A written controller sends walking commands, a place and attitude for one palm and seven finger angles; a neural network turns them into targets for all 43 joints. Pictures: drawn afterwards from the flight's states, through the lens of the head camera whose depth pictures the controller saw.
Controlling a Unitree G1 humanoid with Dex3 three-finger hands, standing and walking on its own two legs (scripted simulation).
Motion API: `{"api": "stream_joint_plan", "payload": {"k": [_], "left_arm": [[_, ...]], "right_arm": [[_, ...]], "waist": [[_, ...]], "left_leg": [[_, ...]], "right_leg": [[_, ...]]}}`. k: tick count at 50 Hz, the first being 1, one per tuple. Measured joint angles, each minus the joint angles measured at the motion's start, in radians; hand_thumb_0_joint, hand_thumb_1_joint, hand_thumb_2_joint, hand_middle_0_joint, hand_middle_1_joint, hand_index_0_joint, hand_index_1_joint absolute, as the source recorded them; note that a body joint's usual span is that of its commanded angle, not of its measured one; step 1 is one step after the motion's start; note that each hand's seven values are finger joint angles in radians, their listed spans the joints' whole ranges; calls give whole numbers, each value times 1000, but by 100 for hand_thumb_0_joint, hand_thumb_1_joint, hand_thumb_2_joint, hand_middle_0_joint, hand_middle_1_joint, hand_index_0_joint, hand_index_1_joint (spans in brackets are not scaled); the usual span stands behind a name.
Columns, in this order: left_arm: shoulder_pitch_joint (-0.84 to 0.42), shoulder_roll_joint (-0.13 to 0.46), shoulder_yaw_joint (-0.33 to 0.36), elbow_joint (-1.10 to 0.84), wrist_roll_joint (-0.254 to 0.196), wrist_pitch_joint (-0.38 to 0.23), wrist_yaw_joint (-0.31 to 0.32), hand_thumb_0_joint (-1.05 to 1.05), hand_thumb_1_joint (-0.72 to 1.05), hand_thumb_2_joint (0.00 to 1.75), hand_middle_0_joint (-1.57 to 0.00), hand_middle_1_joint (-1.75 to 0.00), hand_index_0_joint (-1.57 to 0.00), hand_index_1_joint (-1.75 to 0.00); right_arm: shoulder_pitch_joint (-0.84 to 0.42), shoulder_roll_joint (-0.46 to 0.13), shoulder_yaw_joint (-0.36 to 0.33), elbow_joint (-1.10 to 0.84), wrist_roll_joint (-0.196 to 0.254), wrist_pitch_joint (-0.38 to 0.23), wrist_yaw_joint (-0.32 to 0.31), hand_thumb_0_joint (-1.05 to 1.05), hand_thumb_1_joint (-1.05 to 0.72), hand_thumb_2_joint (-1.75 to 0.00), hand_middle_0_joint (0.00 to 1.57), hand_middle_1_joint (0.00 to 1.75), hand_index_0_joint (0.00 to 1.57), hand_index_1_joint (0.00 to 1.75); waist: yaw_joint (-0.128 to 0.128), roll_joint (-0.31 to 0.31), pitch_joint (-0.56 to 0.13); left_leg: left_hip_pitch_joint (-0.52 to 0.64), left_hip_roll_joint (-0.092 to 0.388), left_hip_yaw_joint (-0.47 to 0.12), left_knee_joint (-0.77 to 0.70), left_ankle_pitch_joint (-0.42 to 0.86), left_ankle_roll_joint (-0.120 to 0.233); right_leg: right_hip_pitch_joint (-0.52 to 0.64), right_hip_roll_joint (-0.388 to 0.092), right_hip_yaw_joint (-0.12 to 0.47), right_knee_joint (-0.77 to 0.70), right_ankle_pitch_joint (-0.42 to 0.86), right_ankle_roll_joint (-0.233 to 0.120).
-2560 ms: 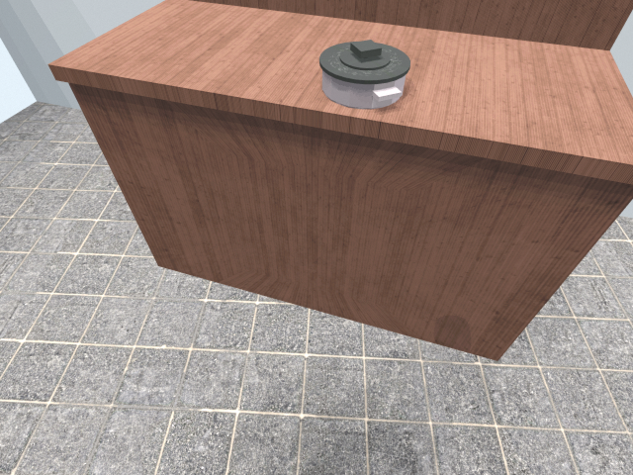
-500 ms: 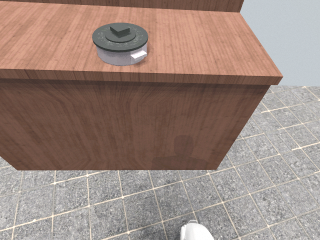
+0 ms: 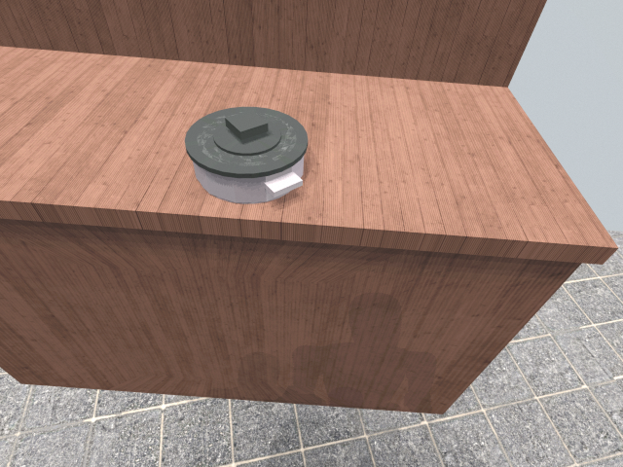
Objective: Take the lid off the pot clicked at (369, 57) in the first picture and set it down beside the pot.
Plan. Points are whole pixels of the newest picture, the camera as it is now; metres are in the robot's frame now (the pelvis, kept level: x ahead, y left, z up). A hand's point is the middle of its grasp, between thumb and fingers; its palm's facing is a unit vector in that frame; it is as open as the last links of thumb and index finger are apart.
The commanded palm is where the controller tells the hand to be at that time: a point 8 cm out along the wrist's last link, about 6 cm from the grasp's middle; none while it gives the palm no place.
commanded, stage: come to a stop and stand still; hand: left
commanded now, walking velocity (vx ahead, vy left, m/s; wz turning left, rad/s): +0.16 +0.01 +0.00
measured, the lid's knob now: (246, 124) +0.56 +0.15 +0.16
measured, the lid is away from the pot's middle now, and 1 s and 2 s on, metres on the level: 0.00 0.00 0.00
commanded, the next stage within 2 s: look again from close up in 1.04 s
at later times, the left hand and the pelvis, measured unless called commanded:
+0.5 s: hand out of the picture +0.05 +0.15 -0.16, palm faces +0.06 -0.97 -0.22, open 7.4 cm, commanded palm none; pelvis +0.04 -0.02 +0.00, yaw +1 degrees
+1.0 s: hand out of the picture +0.02 +0.19 -0.17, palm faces +0.06 -0.98 -0.20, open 7.4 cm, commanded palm none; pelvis +0.01 +0.01 +0.01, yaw +1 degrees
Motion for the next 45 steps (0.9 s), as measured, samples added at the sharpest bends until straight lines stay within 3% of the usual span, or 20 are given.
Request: {"api": "stream_joint_plan", "payload": {"k": [1, 4, 7, 12, 17, 20, 22, 25, 29, 33, 37, 40, 45], "left_arm": [[15, 6, 1, 6, 0, 9, -2, -2, 93, 90, -20, -30, -20, -30], [34, 17, 1, 29, 5, 35, -1, -1, 92, 90, -19, -30, -20, -30], [29, 18, -7, 39, 2, 35, 5, 0, 92, 90, -19, -30, -20, -30], [24, -7, -31, 36, -6, 49, 22, 0, 91, 90, -19, -30, -20, -30], [16, -26, -35, 27, -3, 68, 26, 0, 91, 90, -19, -30, -20, -30], [23, -24, -34, 11, 1, 56, 28, 0, 91, 90, -19, -30, -20, -30], [12, -37, -37, 22, 3, 50, 30, 0, 91, 90, -19, -30, -20, -30], [3, -50, -43, 23, 3, 39, 28, 1, 91, 90, -20, -30, -20, -30], [-13, -53, -40, 13, 6, 35, 31, 1, 91, 90, -20, -30, -20, -30], [-29, -34, -30, -2, 7, 37, 29, 1, 91, 90, -20, -30, -20, -30], [-45, -11, -23, -1, -2, 47, 26, 1, 91, 90, -20, -30, -20, -30], [-55, 7, -20, 13, -2, 63, 23, 1, 91, 90, -20, -30, -20, -30], [-46, 20, -30, 39, 2, 58, 16, 1, 91, 90, -20, -30, -20, -30]], "right_arm": [[-7, -1, 2, -6, -3, -6, 0, 1, -94, -89, 19, 29, 20, 30], [-15, 6, 16, -26, -10, -12, -4, 1, -93, -89, 19, 29, 20, 30], [-10, 25, 40, -14, -5, -9, -18, 0, -93, -89, 19, 29, 20, 30], [-30, 27, 46, 31, 12, 22, -38, 0, -96, -89, 20, 30, 20, 30], [-54, 24, 29, 36, 12, 57, -36, 0, -95, -89, 20, 30, 20, 30], [-56, 25, 21, 33, 16, 70, -29, 0, -94, -89, 20, 30, 20, 30], [-70, 14, 12, 36, 21, 81, -23, 0, -93, -89, 20, 30, 20, 30], [-77, 7, 5, 41, 20, 98, -21, 0, -93, -89, 20, 29, 20, 30], [-78, 6, 2, 45, 23, 101, -17, 0, -92, -89, 20, 29, 20, 30], [-73, 12, 5, 40, 22, 95, -13, 0, -92, -89, 19, 29, 20, 30], [-55, 18, 15, 40, 17, 72, -15, 0, -91, -89, 19, 29, 20, 30], [-35, 29, 25, 52, 9, 68, -17, 0, -92, -89, 20, 29, 20, 30], [-5, 34, 41, 75, 8, 67, -19, 0, -93, -89, 20, 29, 20, 30]], "waist": [[1, -11, -2], [2, -37, 2], [10, -53, 13], [21, -50, 36], [11, -31, 62], [13, -36, 62], [12, -6, 71], [9, 11, 68], [16, 9, 63], [26, -8, 56], [19, -20, 45], [22, -51, 40], [24, -65, 17]], "left_leg": [[7, -10, 4, -3, 43, 16], [23, -35, 21, 17, 11, 61], [79, -60, 25, -77, 39, 59], [142, -78, 25, -179, 76, 64], [132, -70, 18, -148, 58, 48], [91, -71, 22, -79, 26, 29], [63, -59, 3, -25, -33, 14], [23, -79, -48, 112, -188, -1], [9, -93, -79, 246, -226, -15], [64, -91, -83, 149, -207, -17], [157, -86, -89, -79, -42, 8], [170, -103, -78, -95, -29, 35], [181, -125, -70, -145, -7, 46]], "right_leg": [[-9, -11, 6, 47, -39, -2], [-115, -16, 57, 335, -190, -8], [-207, -24, 93, 470, -122, 13], [-205, -40, 118, 311, -57, 44], [-148, -34, 110, 189, -55, 37], [-81, -32, 124, 45, 37, 15], [-90, -14, 120, 52, 8, -6], [-91, -8, 114, 34, 32, -14], [-84, -6, 116, -7, 67, -19], [-92, -8, 118, -25, 91, -12], [-114, -8, 109, 0, 91, 9], [-103, -24, 118, -2, 63, 22], [-54, -41, 125, -44, 83, 27]]}}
